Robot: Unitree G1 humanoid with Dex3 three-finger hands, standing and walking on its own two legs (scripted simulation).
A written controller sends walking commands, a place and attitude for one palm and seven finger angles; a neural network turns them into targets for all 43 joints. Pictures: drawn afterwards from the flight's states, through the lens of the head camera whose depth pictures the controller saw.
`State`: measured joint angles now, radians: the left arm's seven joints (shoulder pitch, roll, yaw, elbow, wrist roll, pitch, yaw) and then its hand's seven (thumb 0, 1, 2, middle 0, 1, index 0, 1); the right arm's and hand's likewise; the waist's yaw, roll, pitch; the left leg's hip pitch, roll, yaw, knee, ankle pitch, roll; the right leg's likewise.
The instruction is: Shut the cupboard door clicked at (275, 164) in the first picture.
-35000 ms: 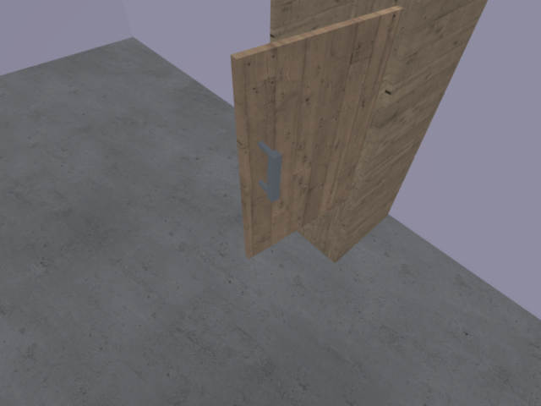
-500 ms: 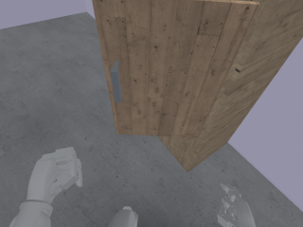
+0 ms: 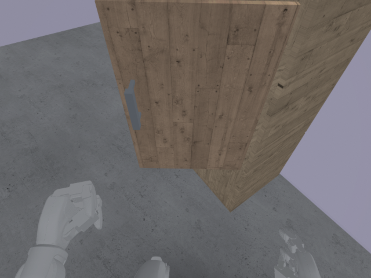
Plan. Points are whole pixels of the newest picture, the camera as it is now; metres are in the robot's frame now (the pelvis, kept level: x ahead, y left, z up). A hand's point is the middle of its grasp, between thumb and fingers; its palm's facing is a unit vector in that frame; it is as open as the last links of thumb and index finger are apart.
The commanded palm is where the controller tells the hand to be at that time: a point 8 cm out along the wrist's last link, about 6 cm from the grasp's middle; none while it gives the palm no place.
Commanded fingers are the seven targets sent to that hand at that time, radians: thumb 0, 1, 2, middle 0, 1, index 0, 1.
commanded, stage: bring the fist close to the handle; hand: left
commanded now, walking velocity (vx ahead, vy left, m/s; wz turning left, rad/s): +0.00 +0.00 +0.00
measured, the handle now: (134, 105) +0.52 +0.18 +0.07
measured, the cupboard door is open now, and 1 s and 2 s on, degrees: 53 53 50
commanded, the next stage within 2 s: push the door shut along its arc in 1.46 s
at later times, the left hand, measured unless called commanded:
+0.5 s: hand (122, 172) +0.31 +0.16 +0.08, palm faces +0.01 -1.00 -0.02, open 3.1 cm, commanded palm +0.29 +0.21 +0.07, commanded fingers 0.00 0.90 0.90 -1.30 -1.50 -1.30 -1.50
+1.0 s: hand (141, 138) +0.40 +0.13 +0.08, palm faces +0.03 -1.00 -0.01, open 3.1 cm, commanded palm +0.39 +0.18 +0.07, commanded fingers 0.00 0.90 0.90 -1.30 -1.50 -1.30 -1.50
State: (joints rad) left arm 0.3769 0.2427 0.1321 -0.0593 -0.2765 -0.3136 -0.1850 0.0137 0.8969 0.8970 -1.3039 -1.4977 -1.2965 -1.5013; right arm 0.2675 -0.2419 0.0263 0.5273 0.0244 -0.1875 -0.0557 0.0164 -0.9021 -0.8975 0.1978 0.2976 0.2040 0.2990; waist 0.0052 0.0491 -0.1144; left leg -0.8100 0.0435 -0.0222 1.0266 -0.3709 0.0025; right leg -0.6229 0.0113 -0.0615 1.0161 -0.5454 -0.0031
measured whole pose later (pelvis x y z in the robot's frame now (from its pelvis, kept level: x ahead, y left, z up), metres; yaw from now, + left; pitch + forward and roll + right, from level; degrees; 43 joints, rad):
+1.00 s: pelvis +0.00 +0.00 +0.00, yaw -1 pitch +12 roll -2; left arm -0.41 0.20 0.13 0.65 -0.15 -0.34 -0.02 0.01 0.90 0.90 -1.30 -1.50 -1.30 -1.50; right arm 0.28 -0.24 0.01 0.64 0.01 -0.08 -0.02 0.01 -0.90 -0.90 0.20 0.30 0.20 0.30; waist -0.05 0.03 -0.12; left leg -0.86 0.05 0.01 1.00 -0.35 0.00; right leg -0.70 0.01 -0.03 1.02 -0.53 0.00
